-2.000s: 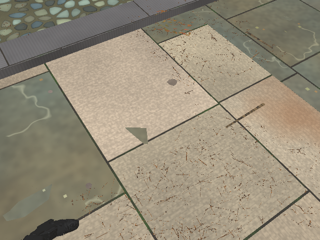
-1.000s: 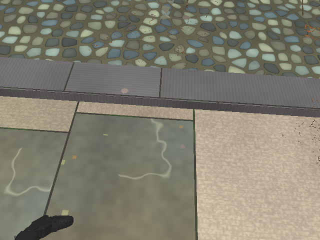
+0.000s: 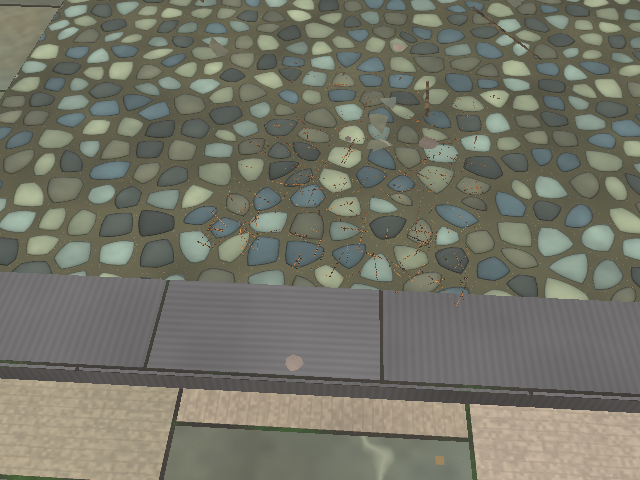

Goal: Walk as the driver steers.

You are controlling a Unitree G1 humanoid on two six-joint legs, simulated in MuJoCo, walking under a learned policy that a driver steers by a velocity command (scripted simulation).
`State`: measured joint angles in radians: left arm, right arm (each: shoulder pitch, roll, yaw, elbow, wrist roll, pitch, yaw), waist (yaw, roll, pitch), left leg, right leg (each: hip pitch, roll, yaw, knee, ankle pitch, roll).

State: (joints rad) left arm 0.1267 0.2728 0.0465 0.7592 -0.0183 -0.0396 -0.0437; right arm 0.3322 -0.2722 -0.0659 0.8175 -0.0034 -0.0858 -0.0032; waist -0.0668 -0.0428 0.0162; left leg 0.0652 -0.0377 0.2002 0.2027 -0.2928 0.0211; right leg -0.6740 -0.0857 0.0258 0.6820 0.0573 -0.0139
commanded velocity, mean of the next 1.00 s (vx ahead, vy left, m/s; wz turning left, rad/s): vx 0.37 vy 0.00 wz -0.55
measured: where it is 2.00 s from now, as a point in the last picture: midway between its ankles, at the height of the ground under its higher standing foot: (372, 473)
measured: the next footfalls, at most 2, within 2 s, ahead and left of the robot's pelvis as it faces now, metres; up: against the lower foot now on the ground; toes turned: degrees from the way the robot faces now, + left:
right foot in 0.12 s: +0.24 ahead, -0.12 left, +0.00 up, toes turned -6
left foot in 0.58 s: +0.54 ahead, +0.02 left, +0.00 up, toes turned -24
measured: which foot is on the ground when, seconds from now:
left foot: down 0.00-0.12, up 0.14-0.56, down 0.58-1.00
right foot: up 0.00-0.10, down 0.12-0.60, up 0.62-1.00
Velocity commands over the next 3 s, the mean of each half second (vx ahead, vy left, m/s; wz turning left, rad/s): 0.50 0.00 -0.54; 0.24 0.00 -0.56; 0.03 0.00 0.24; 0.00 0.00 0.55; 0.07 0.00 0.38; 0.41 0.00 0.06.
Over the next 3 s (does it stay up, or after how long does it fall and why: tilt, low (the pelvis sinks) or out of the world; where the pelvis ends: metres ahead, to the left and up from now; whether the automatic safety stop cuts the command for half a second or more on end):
stays up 0.72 -0.12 0.01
